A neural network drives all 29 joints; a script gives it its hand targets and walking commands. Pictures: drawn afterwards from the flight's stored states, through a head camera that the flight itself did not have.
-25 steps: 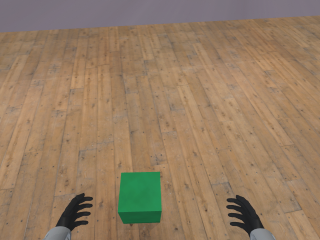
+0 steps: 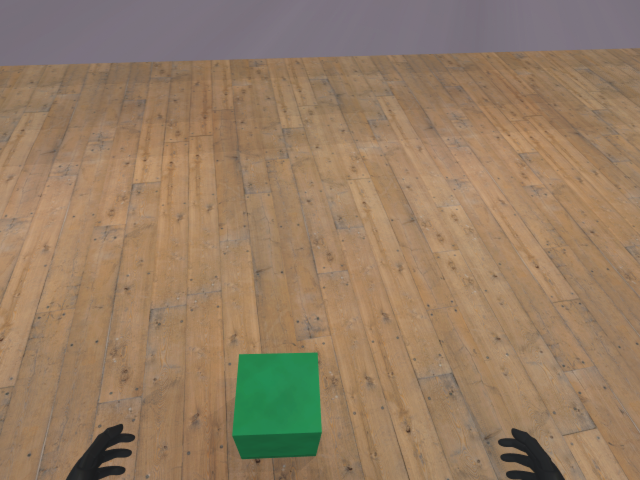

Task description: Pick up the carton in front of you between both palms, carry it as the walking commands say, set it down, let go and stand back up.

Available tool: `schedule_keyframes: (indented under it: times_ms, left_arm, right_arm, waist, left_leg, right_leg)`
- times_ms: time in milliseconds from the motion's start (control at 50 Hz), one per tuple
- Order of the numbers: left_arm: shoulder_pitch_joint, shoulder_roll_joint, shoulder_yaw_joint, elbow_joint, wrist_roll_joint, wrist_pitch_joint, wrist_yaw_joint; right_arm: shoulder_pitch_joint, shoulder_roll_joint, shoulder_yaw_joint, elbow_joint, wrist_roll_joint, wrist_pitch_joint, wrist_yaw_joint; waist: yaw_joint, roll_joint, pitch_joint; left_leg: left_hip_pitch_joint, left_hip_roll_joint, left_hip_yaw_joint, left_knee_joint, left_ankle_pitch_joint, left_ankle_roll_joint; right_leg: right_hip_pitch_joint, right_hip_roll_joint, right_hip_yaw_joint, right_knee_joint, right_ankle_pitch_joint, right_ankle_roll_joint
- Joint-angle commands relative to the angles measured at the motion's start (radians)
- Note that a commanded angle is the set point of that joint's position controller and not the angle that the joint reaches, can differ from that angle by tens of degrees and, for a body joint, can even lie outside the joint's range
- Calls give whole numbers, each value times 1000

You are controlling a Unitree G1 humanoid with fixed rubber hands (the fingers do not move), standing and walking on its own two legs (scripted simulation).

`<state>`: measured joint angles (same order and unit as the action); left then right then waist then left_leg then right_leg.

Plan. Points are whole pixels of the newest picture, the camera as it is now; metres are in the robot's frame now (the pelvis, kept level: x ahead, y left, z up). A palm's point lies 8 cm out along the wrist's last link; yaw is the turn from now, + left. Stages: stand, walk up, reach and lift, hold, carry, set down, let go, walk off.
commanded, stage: stand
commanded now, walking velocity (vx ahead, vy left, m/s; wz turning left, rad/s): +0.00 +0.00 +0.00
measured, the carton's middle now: (278, 407) +0.40 +0.08 -0.65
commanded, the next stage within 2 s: none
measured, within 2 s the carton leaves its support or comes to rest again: neither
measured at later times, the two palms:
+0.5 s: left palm out of the picture +0.09 +0.30 -0.10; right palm out of the picture +0.10 -0.30 -0.09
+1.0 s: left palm out of the picture +0.06 +0.30 -0.10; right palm out of the picture +0.08 -0.31 -0.09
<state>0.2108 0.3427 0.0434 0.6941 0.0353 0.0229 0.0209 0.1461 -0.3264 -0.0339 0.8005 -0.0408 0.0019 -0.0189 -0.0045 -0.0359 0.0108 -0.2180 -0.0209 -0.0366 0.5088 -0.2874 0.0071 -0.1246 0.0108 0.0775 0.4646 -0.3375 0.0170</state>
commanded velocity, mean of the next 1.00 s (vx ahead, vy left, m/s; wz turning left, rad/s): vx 0.00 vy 0.00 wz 0.00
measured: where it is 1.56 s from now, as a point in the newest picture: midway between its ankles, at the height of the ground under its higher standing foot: outside the picture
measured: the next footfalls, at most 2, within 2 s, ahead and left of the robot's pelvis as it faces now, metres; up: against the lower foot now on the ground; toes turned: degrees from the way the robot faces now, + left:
none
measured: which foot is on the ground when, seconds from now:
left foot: down 0.00-1.00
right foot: down 0.00-1.00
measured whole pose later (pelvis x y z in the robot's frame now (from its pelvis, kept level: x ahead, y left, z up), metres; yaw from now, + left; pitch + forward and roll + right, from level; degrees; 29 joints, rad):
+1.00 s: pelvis -0.03 +0.00 +0.01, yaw +1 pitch -2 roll +0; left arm 0.17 0.38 0.02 0.94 0.02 0.00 0.02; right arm 0.12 -0.37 -0.01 1.00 -0.02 -0.01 -0.01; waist 0.00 -0.02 0.03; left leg -0.18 -0.02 -0.06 0.42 -0.20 0.00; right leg -0.08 0.00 0.05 0.38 -0.26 0.02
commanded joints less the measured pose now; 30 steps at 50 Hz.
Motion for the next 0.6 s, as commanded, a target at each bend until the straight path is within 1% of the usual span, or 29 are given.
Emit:
schedule_keyframes:
  times_ms: [0,240,580]
  left_arm:
    - [-16,136,32,-47,0,-18,6]
    - [-28,150,24,21,-4,-26,7]
    - [-45,175,14,118,-8,-34,3]
  right_arm:
    - [-32,-159,-36,-42,1,-15,-5]
    - [-44,-172,-29,14,4,-20,-5]
    - [-50,-195,-18,101,12,-23,1]
  waist:
    - [1,48,-68]
    - [2,37,-47]
    - [3,37,-15]
  left_leg:
    - [84,93,-71,-56,372,5]
    - [82,98,-85,-87,321,12]
    - [72,105,-104,-133,242,18]
  right_leg:
    - [-29,-66,26,-47,318,-6]
    - [-22,-78,32,-79,283,-12]
    - [-17,-94,42,-128,214,-23]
